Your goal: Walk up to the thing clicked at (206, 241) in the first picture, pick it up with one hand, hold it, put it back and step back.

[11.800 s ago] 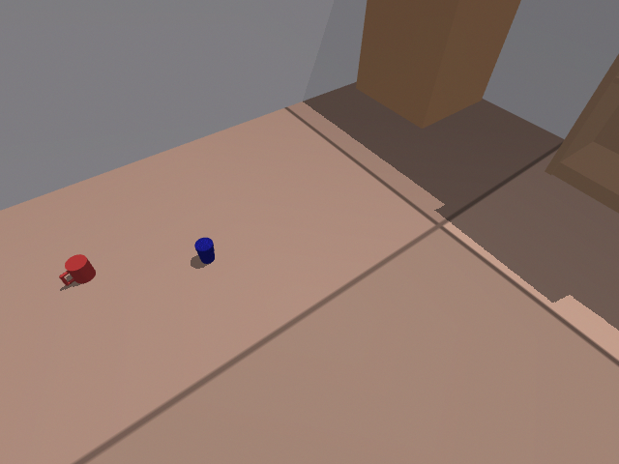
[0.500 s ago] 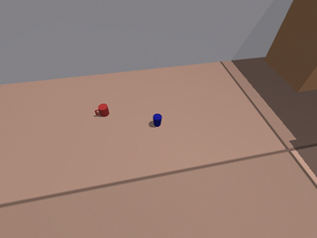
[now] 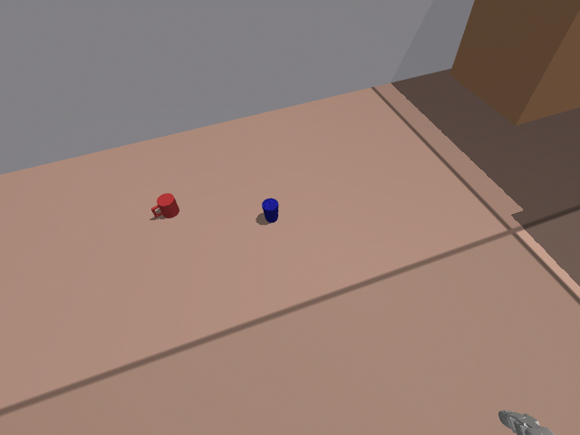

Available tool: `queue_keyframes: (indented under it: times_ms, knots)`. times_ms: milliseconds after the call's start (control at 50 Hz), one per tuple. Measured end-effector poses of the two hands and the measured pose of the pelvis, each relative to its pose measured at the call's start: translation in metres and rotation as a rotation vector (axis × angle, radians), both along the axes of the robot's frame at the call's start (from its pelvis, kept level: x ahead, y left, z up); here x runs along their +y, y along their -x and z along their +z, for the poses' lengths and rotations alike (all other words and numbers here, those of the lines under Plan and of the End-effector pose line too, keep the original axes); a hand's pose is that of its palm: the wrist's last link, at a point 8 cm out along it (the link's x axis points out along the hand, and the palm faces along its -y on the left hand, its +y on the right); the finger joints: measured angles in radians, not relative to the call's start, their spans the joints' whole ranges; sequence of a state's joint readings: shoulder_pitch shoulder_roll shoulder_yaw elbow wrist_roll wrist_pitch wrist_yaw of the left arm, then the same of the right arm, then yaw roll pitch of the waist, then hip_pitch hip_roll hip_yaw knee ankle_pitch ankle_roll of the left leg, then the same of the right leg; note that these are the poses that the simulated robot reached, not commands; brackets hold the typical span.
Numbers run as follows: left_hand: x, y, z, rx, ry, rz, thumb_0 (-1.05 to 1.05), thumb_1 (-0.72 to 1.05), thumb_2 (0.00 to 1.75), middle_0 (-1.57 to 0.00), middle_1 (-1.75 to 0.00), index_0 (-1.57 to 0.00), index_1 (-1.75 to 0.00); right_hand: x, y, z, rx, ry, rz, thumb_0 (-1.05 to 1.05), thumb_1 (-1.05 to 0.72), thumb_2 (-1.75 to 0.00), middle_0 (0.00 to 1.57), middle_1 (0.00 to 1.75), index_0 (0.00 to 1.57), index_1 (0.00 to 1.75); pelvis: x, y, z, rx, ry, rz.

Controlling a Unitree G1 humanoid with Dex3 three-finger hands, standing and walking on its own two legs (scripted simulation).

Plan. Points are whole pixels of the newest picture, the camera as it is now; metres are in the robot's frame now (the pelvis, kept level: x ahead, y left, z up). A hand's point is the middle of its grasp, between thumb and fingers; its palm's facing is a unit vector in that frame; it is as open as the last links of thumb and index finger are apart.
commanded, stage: walk up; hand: left
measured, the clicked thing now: (271, 211) +1.07 +0.12 -0.72
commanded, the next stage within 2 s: none
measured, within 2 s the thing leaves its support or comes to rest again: neither
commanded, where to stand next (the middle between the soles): +0.79 +0.48 m, yaw -84 degrees
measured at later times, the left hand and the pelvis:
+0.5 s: hand (130, 302) +0.36 +0.31 -0.13, palm faces -0.29 -0.80 -0.52, open 7.3 cm; pelvis +0.15 +0.08 -0.03, yaw -21 degrees
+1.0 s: hand (133, 191) +0.65 +0.39 -0.13, palm faces -0.65 -0.54 -0.54, open 7.4 cm; pelvis +0.35 +0.25 -0.01, yaw -41 degrees
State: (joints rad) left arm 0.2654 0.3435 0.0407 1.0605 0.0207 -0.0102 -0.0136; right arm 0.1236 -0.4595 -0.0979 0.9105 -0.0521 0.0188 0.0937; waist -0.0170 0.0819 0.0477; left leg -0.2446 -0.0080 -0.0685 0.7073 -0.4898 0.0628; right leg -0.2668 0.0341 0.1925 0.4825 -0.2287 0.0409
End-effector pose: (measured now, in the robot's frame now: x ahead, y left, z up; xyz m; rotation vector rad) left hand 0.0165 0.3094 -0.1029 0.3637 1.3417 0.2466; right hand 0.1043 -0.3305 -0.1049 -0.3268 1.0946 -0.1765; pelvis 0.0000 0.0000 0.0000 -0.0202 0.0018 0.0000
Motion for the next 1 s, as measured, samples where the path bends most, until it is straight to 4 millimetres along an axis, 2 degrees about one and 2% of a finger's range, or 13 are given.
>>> queue_keyframes:
  times_ms: [60,120,220,300,340,380,500,580,660,740,800,900,1000]
  knots:
    - [0.029,-0.016,0.0,0.04,-0.038,-0.056,0.0,0.9,0.9,-0.21,-0.31,-0.21,-0.3,0.004,0.014,0.003,-0.014,0.024,-0.06,0.01,-0.9,-0.9,0.2,0.3,0.2,0.3,0.019,-0.006,-0.004,0.021,0.014,-0.038]
    - [0.049,-0.052,0.006,0.05,-0.076,-0.124,0.0,0.9,0.9,-0.2,-0.3,-0.21,-0.3,0.016,0.045,0.01,0.028,0.033,-0.148,0.01,-0.9,-0.9,0.2,0.3,0.2,0.3,0.03,-0.019,0.001,0.02,-0.001,-0.108]
    - [0.059,-0.152,0.019,-0.057,-0.077,-0.266,0.01,0.9,0.9,-0.2,-0.3,-0.21,-0.3,0.036,0.095,0.013,0.143,0.03,-0.291,0.01,-0.9,-0.9,0.2,0.3,0.2,0.3,0.04,-0.055,0.008,0.014,0.034,-0.166]
    - [0.054,-0.24,0.016,-0.156,-0.099,-0.393,0.0,0.9,0.9,-0.2,-0.3,-0.2,-0.3,0.05,0.108,-0.005,0.173,0.009,-0.392,0.01,-0.9,-0.9,0.2,0.3,0.2,0.3,0.044,-0.085,-0.009,-0.02,0.022,-0.263]
    - [0.049,-0.278,0.01,-0.225,-0.115,-0.432,0.0,0.9,0.9,-0.2,-0.3,-0.2,-0.3,0.054,0.104,-0.021,0.165,0.005,-0.422,0.01,-0.9,-0.9,0.2,0.3,0.2,0.3,0.044,-0.1,-0.025,-0.041,0.017,-0.309]
    - [0.044,-0.304,0.006,-0.28,-0.119,-0.45,0.0,0.9,0.9,-0.2,-0.3,-0.2,-0.3,0.061,0.09,-0.035,0.149,0.002,-0.441,0.01,-0.9,-0.9,0.2,0.3,0.2,0.3,0.05,-0.113,-0.034,-0.061,0.057,-0.335]
    - [0.038,-0.348,0.015,-0.362,-0.076,-0.48,0.0,0.9,0.9,-0.2,-0.3,-0.21,-0.3,0.099,0.015,-0.032,0.024,-0.058,-0.395,0.02,-0.9,-0.9,0.2,0.3,0.2,0.3,0.079,-0.152,-0.025,-0.099,0.08,-0.367]
    - [0.053,-0.38,0.022,-0.337,-0.067,-0.56,0.0,0.9,0.9,-0.21,-0.31,-0.21,-0.3,0.119,-0.025,-0.021,-0.088,-0.056,-0.393,0.01,-0.9,-0.9,0.21,0.3,0.2,0.3,0.11,-0.183,-0.02,-0.105,0.058,-0.434]
    - [0.085,-0.435,0.023,-0.321,-0.093,-0.646,0.0,0.89,0.9,-0.21,-0.31,-0.21,-0.3,0.144,-0.038,-0.017,-0.093,-0.019,-0.462,0.01,-0.9,-0.9,0.21,0.3,0.2,0.3,0.149,-0.221,-0.024,-0.078,0.04,-0.501]
    - [0.128,-0.516,0.011,-0.332,-0.151,-0.732,0.0,0.89,0.9,-0.21,-0.31,-0.22,-0.3,0.186,-0.029,-0.021,-0.037,0.057,-0.567,0.01,-0.9,-0.9,0.21,0.3,0.2,0.3,0.193,-0.263,-0.043,-0.04,0.034,-0.562]
    - [0.146,-0.575,0.0,-0.332,-0.198,-0.766,0.0,0.9,0.9,-0.21,-0.31,-0.21,-0.3,0.237,-0.007,-0.025,0.033,0.075,-0.689,0.0,-0.9,-0.9,0.2,0.3,0.2,0.3,0.215,-0.284,-0.052,-0.048,0.014,-0.62]
    - [0.128,-0.624,0.011,-0.3,-0.114,-0.831,0.0,0.9,0.9,-0.2,-0.3,-0.2,-0.3,0.327,0.016,-0.008,0.214,-0.028,-0.831,0.01,-0.9,-0.9,0.2,0.3,0.2,0.3,0.232,-0.318,-0.021,-0.014,0.017,-0.667]
    - [0.108,-0.655,0.016,-0.25,-0.061,-0.931,0.0,0.9,0.9,-0.2,-0.3,-0.21,-0.3,0.38,0.009,-0.002,0.288,-0.083,-0.872,0.01,-0.9,-0.9,0.21,0.3,0.2,0.3,0.248,-0.353,-0.01,0.006,-0.002,-0.723]
